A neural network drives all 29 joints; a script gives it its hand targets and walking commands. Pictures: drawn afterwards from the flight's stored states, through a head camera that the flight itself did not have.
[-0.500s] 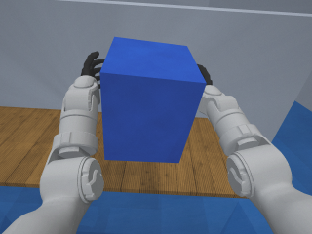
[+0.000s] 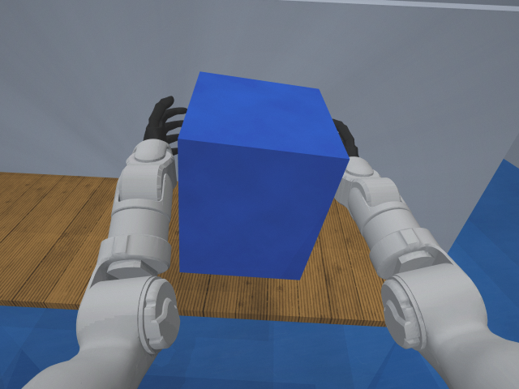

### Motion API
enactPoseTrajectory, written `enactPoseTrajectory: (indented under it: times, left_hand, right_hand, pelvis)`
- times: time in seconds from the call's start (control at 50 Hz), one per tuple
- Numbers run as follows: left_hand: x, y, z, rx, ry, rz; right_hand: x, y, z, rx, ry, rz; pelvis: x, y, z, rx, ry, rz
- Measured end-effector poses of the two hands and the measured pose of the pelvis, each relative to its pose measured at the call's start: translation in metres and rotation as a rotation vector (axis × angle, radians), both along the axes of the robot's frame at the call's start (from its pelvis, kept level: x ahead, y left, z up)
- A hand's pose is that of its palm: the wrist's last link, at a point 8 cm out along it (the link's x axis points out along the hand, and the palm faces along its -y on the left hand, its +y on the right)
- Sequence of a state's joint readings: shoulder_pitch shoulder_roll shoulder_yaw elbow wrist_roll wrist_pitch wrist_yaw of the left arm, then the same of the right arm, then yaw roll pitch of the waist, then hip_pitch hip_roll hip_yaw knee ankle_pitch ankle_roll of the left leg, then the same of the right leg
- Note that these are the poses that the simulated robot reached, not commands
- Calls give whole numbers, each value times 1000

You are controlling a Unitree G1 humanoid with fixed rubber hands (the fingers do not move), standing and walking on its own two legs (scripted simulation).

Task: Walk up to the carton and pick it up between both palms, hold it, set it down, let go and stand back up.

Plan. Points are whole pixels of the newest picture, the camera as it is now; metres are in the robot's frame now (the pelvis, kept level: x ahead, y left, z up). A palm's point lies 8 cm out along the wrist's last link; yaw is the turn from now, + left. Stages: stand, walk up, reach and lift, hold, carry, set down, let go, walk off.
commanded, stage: set down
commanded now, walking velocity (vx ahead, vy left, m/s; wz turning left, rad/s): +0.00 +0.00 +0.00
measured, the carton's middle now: (251, 178) +0.41 +0.02 +0.18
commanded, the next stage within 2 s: none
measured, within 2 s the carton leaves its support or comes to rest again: neither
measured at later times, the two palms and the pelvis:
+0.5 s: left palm (167, 169) +0.42 +0.15 +0.20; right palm (342, 185) +0.40 -0.14 +0.17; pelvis +0.00 +0.00 +0.00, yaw +0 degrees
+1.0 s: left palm (172, 186) +0.42 +0.15 +0.16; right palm (339, 197) +0.41 -0.14 +0.14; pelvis +0.01 -0.01 +0.00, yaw +0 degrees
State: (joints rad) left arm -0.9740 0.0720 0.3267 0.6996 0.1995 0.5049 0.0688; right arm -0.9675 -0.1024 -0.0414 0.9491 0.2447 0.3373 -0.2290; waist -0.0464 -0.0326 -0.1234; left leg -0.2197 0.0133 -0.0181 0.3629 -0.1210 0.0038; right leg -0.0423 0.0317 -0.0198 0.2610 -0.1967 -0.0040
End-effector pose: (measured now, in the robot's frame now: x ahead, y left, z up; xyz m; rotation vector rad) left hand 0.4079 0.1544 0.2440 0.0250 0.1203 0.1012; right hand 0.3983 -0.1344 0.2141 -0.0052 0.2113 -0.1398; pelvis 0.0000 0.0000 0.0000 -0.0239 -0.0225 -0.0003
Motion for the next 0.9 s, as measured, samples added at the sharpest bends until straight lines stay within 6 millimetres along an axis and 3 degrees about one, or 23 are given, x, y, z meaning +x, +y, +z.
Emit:
enactPoseTrajectory:
  times: [0.24,0.58,0.9]
  left_hand:
    - [5,1,-35,-9,30,-12]
    - [9,-4,-48,5,53,-7]
    - [14,-4,-77,-13,80,-11]
  right_hand:
    - [2,0,-26,-9,28,-11]
    - [6,-4,-44,3,47,-10]
    - [10,-5,-64,7,70,-19]
  pelvis:
    - [3,-3,0,-2,-3,9]
    - [3,-2,0,0,35,-4]
    - [9,-6,0,3,41,-4]
